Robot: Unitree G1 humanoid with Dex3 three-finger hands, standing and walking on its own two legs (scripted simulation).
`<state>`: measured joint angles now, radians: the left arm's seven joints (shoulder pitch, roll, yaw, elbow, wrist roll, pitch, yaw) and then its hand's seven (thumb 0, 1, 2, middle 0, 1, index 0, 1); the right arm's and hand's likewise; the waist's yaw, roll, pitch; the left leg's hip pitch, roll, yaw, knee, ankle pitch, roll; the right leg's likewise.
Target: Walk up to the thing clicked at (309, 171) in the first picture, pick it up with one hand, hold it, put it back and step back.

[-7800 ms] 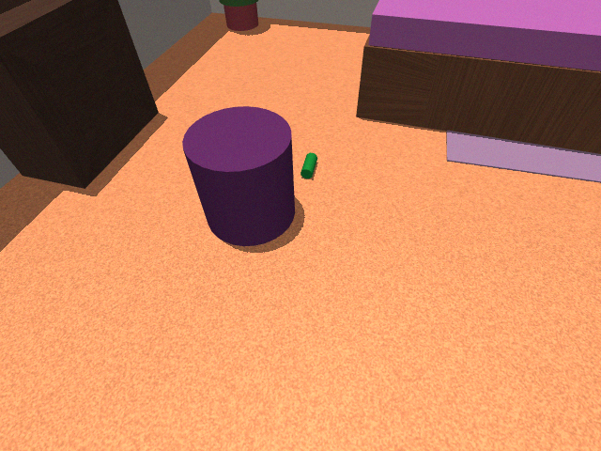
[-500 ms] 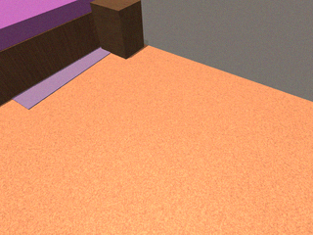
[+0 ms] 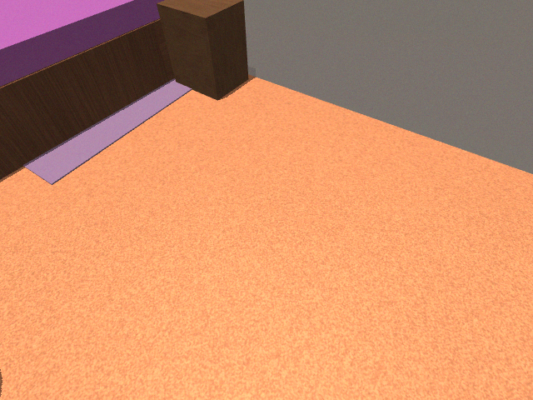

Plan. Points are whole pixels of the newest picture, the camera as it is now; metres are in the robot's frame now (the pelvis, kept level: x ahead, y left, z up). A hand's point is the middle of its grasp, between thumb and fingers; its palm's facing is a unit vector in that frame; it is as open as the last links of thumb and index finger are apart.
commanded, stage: stand
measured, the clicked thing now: out of the picture +0.57 +1.37 -0.75
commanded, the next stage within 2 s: walk up in 0.46 s
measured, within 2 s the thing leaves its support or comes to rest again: neither
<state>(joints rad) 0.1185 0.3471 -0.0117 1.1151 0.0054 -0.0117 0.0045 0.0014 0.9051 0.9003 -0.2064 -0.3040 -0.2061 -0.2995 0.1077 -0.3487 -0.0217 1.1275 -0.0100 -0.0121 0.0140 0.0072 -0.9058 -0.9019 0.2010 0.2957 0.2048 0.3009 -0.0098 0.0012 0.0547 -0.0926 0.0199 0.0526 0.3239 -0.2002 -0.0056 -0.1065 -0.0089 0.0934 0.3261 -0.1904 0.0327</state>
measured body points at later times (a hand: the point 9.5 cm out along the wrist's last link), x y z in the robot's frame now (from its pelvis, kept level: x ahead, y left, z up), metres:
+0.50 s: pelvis +0.00 +0.00 +0.00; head +0.01 -0.01 +0.45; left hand +0.08 +0.30 -0.13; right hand +0.08 -0.31 -0.13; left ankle -0.02 +0.12 -0.75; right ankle -0.01 -0.14 -0.75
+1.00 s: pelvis +0.14 -0.07 -0.01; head +0.14 -0.09 +0.44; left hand +0.17 +0.25 -0.11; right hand +0.20 -0.40 -0.13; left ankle +0.22 +0.07 -0.70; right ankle +0.11 -0.18 -0.75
